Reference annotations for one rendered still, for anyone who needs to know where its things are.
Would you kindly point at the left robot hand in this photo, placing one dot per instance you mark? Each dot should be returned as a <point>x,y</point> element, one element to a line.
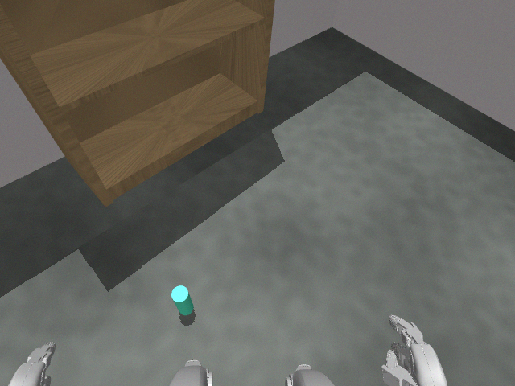
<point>32,373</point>

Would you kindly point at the right robot hand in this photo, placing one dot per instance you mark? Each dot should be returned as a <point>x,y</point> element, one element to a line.
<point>421,364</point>

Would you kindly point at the bookshelf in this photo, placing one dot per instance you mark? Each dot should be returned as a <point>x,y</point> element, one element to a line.
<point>126,88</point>

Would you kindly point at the can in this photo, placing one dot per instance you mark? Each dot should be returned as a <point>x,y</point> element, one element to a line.
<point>182,300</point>

